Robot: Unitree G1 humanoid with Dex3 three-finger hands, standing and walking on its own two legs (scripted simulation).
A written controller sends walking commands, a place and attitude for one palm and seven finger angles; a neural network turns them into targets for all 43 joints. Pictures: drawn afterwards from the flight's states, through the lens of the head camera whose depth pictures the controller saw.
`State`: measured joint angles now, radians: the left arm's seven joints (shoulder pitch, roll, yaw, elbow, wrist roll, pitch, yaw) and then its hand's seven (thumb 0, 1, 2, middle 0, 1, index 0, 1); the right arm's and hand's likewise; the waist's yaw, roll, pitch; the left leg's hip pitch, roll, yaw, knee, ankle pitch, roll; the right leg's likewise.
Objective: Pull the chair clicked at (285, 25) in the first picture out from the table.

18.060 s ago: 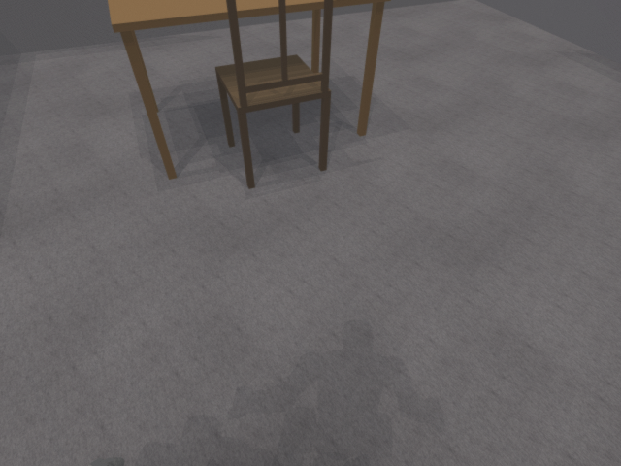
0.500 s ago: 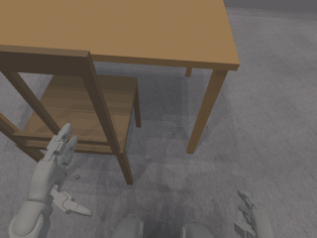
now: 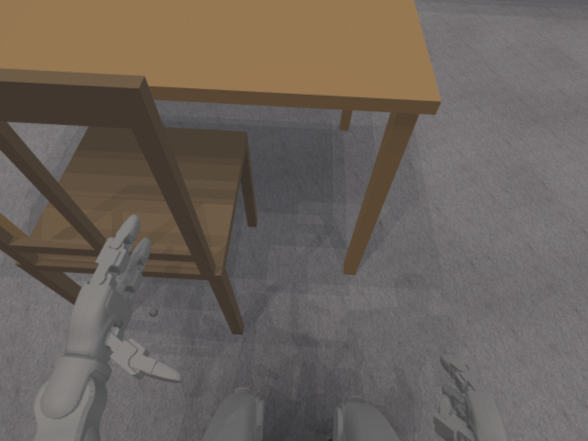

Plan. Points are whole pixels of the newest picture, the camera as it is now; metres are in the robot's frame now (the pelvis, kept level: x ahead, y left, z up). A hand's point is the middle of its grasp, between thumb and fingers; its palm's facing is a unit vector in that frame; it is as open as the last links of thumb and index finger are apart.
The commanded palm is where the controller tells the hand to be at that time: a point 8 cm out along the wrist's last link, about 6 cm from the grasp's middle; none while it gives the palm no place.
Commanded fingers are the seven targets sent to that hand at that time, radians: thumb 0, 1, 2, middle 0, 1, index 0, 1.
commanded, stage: aim the fingers beside a spindle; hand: left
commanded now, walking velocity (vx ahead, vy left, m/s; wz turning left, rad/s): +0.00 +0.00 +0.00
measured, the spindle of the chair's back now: (57, 196) +0.45 +0.39 +0.02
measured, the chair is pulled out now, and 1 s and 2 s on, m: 0.00 0.00 0.00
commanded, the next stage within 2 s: push the fingers through the gap in 1.28 s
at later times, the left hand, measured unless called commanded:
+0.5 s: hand (171, 303) +0.29 +0.18 +0.02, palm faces -0.05 -1.00 -0.04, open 16.9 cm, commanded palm +0.27 +0.23 +0.02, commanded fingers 0.00 -0.50 0.30 -0.06 -0.08 -0.06 -0.08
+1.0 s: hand (175, 304) +0.29 +0.17 +0.01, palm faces -0.04 -1.00 -0.04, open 16.9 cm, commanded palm +0.28 +0.23 +0.01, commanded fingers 0.00 -0.50 0.30 -0.06 -0.08 -0.06 -0.08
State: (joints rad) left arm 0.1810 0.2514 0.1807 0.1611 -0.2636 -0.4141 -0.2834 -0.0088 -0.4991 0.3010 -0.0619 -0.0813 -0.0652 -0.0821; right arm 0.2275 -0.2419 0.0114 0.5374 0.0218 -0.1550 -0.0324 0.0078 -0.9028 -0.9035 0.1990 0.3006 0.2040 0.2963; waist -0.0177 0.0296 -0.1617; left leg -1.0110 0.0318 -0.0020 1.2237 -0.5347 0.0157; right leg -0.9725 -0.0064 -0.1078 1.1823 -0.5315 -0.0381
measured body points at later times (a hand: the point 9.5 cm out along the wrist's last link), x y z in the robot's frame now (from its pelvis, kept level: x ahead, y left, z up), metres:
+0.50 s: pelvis +0.00 +0.01 -0.01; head +0.09 +0.01 +0.43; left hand +0.28 +0.23 +0.02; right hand +0.17 -0.24 -0.10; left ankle +0.03 +0.11 -0.64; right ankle +0.02 -0.10 -0.64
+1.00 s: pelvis +0.00 +0.01 -0.02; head +0.09 +0.02 +0.42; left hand +0.28 +0.23 +0.01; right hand +0.17 -0.23 -0.11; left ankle +0.03 +0.11 -0.64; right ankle +0.02 -0.10 -0.64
